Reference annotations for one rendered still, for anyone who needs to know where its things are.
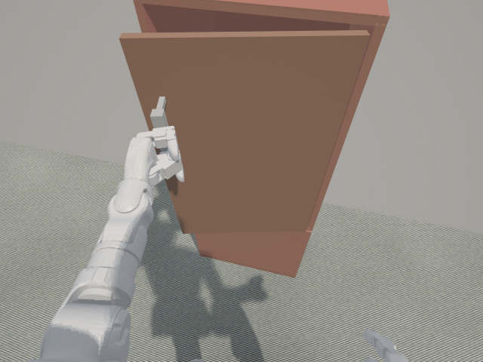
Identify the cupboard door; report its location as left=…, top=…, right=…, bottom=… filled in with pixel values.
left=119, top=30, right=370, bottom=234

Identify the right robot hand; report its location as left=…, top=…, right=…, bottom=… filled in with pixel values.
left=364, top=329, right=408, bottom=362

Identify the left robot hand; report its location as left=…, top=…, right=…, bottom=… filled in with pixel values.
left=124, top=126, right=184, bottom=190

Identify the robot left forearm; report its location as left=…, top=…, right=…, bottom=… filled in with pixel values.
left=39, top=179, right=154, bottom=359

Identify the handle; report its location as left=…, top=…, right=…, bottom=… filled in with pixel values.
left=150, top=97, right=168, bottom=152

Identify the left robot upper arm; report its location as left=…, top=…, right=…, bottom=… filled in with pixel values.
left=26, top=303, right=131, bottom=362

